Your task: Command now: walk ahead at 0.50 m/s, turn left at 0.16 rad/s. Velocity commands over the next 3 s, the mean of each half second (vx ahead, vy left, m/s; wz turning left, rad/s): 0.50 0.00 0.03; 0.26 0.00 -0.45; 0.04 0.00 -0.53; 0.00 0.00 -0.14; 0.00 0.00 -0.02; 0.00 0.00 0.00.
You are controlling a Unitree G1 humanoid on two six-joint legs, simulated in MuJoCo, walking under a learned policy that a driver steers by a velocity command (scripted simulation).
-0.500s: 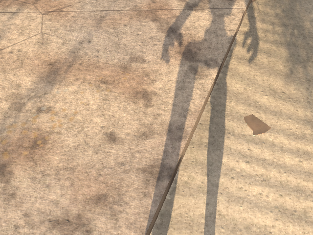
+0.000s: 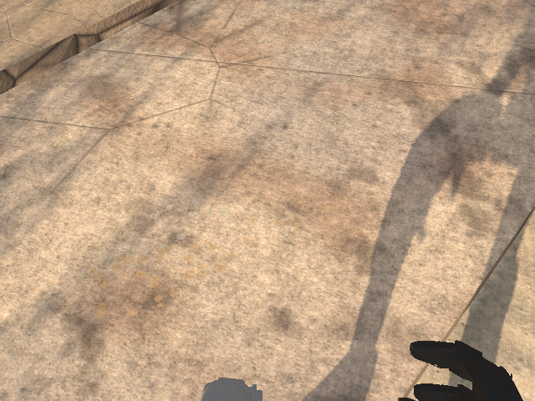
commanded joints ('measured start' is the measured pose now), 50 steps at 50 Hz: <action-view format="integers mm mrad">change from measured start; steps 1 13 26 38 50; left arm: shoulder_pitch -39 -280 -562 -309 -382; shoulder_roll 124 65 54 218 242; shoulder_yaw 9 40 14 71 76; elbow -31 -245 -342 -378 -380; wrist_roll -27 -82 -79 16 -54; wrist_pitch -2 -14 31 45 105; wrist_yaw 31 -12 -41 -15 19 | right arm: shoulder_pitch -214 210 422 361 143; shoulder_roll -27 -99 -169 -266 -196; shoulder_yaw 32 -35 -29 -47 -34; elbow -186 140 311 128 32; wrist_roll -4 30 22 27 22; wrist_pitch -30 -107 -143 -142 -34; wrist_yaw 28 71 -12 19 -51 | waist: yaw -56 -52 -60 56 -43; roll -46 -70 11 -87 -143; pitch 140 2 -5 -413 -187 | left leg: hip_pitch -21 816 1094 426 660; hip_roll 113 340 174 30 39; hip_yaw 138 -520 139 -125 -14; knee -386 -1679 -1931 -429 -1197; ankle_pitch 75 123 821 -47 290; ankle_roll -14 117 -87 -167 -224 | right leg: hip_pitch -117 -718 -674 349 -279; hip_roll -202 -9 30 -330 -33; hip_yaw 159 298 122 725 478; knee -372 1231 457 77 34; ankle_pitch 124 95 481 849 414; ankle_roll -138 -71 -40 -477 -198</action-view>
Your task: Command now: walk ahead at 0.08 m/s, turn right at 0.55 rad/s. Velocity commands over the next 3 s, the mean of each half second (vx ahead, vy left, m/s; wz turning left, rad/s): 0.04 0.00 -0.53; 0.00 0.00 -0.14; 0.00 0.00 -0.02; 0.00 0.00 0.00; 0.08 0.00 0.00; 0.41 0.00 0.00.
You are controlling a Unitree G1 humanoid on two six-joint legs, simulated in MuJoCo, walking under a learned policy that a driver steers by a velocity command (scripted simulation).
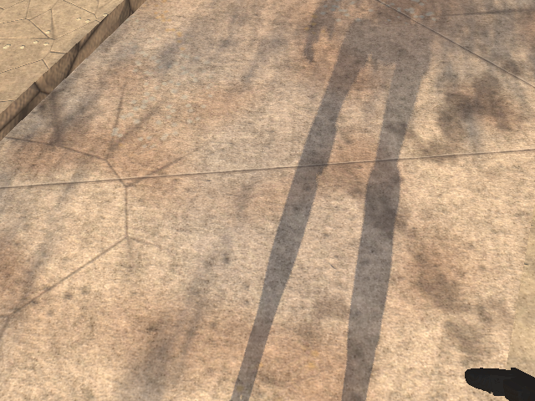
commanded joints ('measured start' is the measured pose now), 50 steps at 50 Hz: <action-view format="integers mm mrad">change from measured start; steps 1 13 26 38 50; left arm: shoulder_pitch -46 11 20 -89 -68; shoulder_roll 140 94 53 21 -15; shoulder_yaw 41 48 30 6 10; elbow -93 -95 -104 -72 3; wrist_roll -13 -6 7 26 23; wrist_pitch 11 58 47 1 12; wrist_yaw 19 27 -13 6 13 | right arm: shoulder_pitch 69 24 137 84 131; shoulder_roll -78 -96 -123 -50 -59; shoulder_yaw -26 -61 -75 -56 -43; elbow -35 -47 57 87 171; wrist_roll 15 2 38 16 4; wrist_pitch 12 22 39 42 2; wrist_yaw -3 6 22 28 40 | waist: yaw -40 -2 -26 -20 -29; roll -140 109 112 -153 44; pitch -211 -83 -131 -96 -16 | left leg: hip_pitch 202 474 363 320 404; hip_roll -67 194 177 19 32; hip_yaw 76 -48 113 149 112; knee -128 -596 -426 -204 -522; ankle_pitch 49 407 202 -147 17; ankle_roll -4 287 202 14 105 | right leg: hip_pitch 79 -267 326 223 193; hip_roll -198 -105 -148 -332 -169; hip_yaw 220 -58 -124 63 -59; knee -72 846 -87 -87 3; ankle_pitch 97 -296 -14 191 -96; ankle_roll -124 178 23 -137 39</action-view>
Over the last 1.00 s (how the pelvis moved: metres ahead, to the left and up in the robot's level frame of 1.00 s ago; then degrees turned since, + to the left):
0.52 0.08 0.13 -17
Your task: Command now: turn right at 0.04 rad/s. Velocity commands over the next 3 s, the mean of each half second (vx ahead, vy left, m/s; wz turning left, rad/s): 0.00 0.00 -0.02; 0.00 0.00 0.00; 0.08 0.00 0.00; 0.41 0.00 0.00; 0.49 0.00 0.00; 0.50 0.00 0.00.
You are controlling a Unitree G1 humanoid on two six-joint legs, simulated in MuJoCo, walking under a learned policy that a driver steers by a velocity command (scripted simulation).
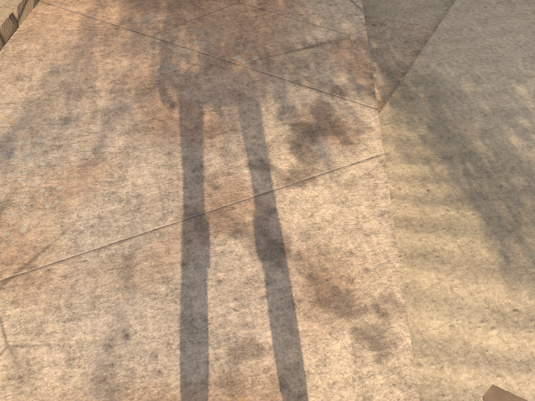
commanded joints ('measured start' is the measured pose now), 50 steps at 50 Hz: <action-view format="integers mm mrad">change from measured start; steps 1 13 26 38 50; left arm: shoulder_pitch -29 38 65 76 89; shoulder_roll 82 88 85 77 70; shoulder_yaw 29 40 39 27 11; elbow -55 61 188 281 338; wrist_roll -2 -9 -15 -17 -19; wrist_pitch -11 -10 -11 -13 -15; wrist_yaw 8 31 43 43 42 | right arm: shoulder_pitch -14 -6 8 34 66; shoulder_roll -104 -87 -81 -77 -67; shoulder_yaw -19 -11 -7 0 9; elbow -37 54 155 208 234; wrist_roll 2 9 12 13 13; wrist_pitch -20 -24 -19 -13 -11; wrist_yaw -7 -7 -9 -11 -11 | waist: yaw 0 1 -1 -2 -1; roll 55 13 20 16 16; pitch -2 15 30 41 49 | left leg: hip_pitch -55 -45 -18 -7 -4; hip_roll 33 12 -3 -11 -17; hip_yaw -42 -30 -19 -15 -13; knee -125 -138 -166 -177 -181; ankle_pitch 51 78 112 123 126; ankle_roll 37 46 51 54 55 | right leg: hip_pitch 40 78 99 95 83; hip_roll -47 -51 -51 -48 -47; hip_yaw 59 51 34 21 13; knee -80 -88 -110 -125 -132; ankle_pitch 60 124 152 148 135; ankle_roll -26 -5 2 6 8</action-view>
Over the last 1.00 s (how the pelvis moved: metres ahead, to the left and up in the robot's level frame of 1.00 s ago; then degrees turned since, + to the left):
0.02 0.04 0.00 -19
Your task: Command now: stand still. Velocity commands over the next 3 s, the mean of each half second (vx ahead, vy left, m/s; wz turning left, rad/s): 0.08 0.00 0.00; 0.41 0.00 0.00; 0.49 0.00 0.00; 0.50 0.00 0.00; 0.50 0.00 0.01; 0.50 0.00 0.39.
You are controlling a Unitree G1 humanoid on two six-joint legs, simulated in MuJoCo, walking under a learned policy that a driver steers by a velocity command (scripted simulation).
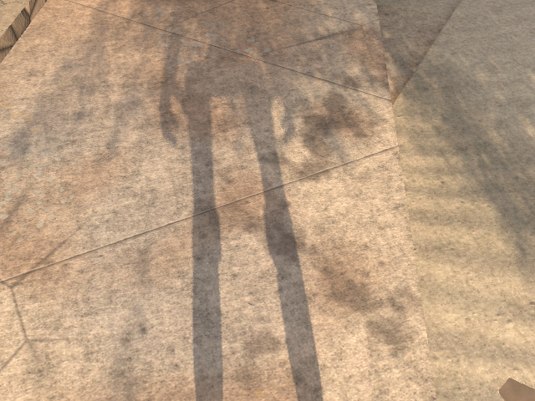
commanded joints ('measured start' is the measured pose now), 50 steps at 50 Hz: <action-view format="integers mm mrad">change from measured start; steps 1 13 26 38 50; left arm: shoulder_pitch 41 59 228 291 371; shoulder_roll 88 83 53 116 14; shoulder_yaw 10 -2 5 -18 -33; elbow -11 17 57 -12 -73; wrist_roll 0 -1 -21 12 14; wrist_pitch -6 -8 -98 -105 -95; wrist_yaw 2 2 -38 -36 -46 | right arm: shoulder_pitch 46 78 -9 -243 232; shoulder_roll -93 -83 -162 -56 -358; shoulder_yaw -13 -6 -47 -21 -115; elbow -17 -6 -88 -215 -135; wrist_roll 0 1 43 23 7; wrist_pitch -6 -5 -37 -94 -86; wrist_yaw -2 -2 11 62 69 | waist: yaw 0 1 99 59 -124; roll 2 2 80 -63 229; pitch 10 16 120 93 -424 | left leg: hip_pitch -64 -66 -335 -594 623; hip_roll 23 20 141 95 372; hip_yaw -21 -20 -190 40 -598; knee -108 -109 -118 366 -61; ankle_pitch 92 93 -333 209 -103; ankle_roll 21 22 129 21 352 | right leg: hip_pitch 25 15 167 174 -317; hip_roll -6 -5 19 -169 61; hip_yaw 2 -3 -51 84 -35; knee -71 -72 -53 -381 741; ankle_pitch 111 102 -105 255 -8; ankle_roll -26 -25 -117 -190 -23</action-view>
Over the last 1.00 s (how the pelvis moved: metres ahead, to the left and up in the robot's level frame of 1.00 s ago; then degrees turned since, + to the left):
0.00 0.02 0.01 1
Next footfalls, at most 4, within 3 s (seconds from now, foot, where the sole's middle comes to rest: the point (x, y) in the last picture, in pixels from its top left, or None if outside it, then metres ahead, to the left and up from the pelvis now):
0.98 left None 0.43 0.12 -0.77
1.54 right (321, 313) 0.75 -0.12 -0.77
2.08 left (237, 226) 1.06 0.13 -0.77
2.64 right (306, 157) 1.37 -0.11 -0.77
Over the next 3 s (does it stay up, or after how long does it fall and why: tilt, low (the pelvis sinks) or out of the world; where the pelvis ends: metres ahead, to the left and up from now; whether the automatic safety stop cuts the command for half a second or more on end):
stays up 1.37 0.01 0.01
